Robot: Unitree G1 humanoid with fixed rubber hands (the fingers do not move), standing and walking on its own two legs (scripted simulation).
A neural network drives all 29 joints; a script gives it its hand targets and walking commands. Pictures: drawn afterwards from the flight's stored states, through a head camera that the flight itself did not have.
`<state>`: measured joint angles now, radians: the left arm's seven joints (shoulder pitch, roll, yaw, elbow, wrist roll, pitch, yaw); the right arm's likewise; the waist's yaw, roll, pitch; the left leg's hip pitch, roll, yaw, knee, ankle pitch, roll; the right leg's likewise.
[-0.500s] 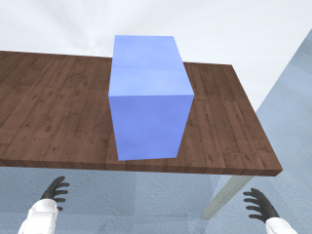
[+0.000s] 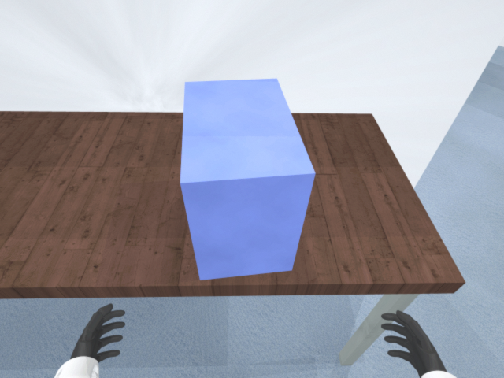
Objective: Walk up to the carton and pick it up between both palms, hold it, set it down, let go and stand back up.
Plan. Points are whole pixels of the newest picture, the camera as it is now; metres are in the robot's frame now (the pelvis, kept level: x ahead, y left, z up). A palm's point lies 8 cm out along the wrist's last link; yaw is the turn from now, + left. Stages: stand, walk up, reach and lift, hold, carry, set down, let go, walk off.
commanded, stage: reach and lift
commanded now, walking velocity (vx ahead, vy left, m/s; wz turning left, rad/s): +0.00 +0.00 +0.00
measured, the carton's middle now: (239, 177) +0.46 +0.05 +0.06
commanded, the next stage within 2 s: none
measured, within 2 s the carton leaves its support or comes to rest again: neither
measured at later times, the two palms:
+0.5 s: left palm (102, 357) +0.15 +0.23 +0.00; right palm (419, 345) +0.17 -0.22 +0.01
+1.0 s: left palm (121, 313) +0.20 +0.20 +0.05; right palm (391, 306) +0.21 -0.18 +0.05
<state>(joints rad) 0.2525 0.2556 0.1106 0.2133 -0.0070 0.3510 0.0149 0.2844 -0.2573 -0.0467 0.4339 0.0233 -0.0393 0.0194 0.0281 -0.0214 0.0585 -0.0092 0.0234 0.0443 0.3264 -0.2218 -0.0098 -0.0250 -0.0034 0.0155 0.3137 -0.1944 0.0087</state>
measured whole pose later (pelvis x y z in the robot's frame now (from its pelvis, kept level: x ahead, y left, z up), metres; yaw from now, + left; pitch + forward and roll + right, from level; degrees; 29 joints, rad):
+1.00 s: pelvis -0.01 -0.01 +0.00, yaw +0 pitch -5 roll +0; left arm 0.22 0.11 0.01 -0.12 -0.11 0.20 0.09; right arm 0.25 -0.14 0.03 -0.01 0.20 0.01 -0.06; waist 0.07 -0.03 0.07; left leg -0.02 0.03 0.05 0.29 -0.18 -0.01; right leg -0.04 0.00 0.02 0.29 -0.16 0.00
